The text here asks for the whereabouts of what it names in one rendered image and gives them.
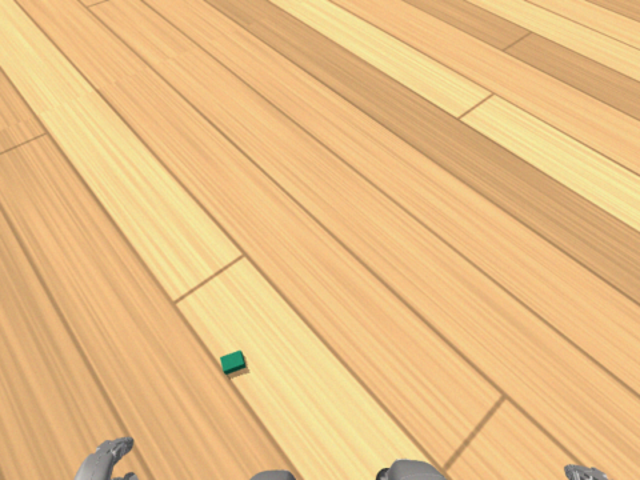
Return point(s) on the small box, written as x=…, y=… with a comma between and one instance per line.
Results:
x=232, y=362

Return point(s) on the left robot hand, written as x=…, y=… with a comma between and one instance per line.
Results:
x=99, y=466

